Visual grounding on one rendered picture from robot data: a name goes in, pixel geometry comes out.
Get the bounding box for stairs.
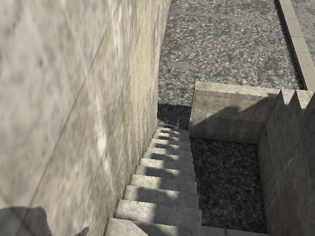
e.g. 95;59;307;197
103;127;206;236

